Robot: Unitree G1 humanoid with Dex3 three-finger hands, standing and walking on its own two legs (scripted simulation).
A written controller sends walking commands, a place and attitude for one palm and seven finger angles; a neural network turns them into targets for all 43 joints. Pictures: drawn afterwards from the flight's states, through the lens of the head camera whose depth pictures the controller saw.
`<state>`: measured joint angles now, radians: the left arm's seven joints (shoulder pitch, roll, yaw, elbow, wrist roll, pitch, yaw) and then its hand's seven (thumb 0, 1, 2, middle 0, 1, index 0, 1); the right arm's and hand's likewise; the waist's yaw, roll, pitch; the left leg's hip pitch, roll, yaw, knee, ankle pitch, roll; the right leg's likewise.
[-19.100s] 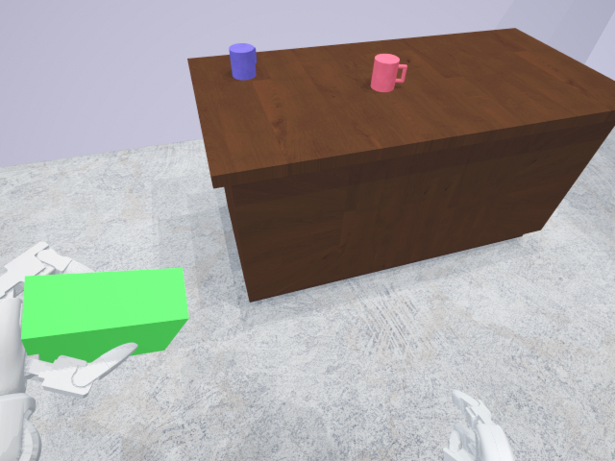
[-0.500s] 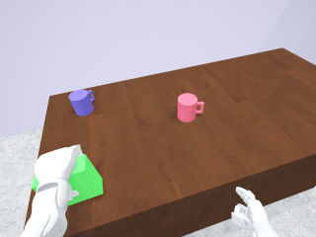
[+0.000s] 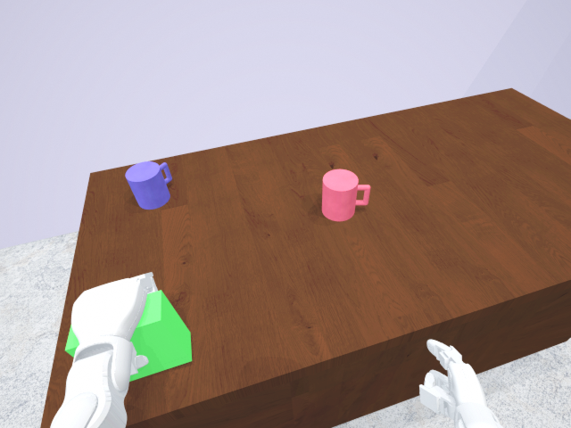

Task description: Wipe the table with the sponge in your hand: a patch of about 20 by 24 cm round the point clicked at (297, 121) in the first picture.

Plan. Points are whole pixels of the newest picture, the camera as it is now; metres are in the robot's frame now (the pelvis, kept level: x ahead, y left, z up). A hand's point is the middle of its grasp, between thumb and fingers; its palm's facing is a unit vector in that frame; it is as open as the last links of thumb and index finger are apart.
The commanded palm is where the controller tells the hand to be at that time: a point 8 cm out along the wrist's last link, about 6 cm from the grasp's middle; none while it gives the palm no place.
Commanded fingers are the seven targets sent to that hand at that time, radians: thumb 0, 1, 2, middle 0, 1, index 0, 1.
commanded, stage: lower the sponge onto the table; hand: left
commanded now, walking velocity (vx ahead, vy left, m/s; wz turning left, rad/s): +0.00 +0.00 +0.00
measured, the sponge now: (141, 346) +0.22 +0.27 -0.02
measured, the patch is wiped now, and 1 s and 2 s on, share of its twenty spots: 0.00 0.20 0.40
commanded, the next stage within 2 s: wipe forward along the first lane in 0.24 s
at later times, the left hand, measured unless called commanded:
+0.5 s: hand (134, 324) +0.23 +0.27 +0.02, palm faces -0.05 -0.07 -1.00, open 9.6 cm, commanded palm +0.22 +0.27 +0.07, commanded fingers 0.00 0.10 1.30 -1.20 -1.60 -1.20 -1.60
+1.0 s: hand (137, 291) +0.29 +0.30 +0.02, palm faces -0.10 -0.02 -0.99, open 9.6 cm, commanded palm +0.27 +0.30 +0.05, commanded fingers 0.00 0.10 1.30 -1.20 -1.60 -1.20 -1.60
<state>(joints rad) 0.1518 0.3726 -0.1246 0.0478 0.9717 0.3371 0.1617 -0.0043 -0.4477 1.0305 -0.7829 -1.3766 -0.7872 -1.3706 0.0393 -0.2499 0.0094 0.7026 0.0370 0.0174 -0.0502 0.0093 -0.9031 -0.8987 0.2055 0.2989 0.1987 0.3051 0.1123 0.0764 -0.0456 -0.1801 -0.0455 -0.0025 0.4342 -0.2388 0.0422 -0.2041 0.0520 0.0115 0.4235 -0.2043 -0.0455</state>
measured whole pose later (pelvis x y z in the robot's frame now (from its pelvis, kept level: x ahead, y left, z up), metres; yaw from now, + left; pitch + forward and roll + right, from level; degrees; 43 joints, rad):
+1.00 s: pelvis -0.01 -0.02 -0.01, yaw +1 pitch +6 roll +0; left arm -0.21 0.44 -0.04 0.53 0.99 0.24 0.18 0.00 -0.52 1.12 -0.81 -1.36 -0.81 -1.36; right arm 0.15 -0.29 0.00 0.72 0.08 0.06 -0.08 0.01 -0.90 -0.90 0.21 0.30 0.20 0.30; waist 0.06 0.06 -0.10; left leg -0.38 -0.03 -0.03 0.55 -0.27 0.02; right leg -0.40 0.07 -0.02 0.54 -0.23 -0.07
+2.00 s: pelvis -0.01 +0.01 -0.02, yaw +1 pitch +14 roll -2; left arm -0.70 0.58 0.00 1.07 1.06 0.11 0.23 0.02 -0.55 1.15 -0.82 -1.36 -0.82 -1.37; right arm 0.23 -0.27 0.00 0.73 0.09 0.10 -0.05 0.00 -0.90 -0.90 0.21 0.30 0.20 0.30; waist -0.03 0.04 -0.13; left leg -0.61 -0.04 -0.03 0.66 -0.29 0.05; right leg -0.60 0.06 -0.03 0.59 -0.23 -0.04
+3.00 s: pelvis +0.03 +0.01 -0.01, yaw +1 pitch +11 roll -2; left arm -0.62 0.37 -0.14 0.88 1.00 0.35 0.27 0.00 -0.49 1.13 -0.75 -1.43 -0.75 -1.44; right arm 0.15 -0.26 -0.01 0.74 0.07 0.18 -0.03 0.00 -0.91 -0.90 0.21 0.30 0.20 0.30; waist 0.00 0.04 -0.14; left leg -0.44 -0.05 -0.03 0.56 -0.31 0.06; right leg -0.44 0.05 -0.01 0.49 -0.25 -0.03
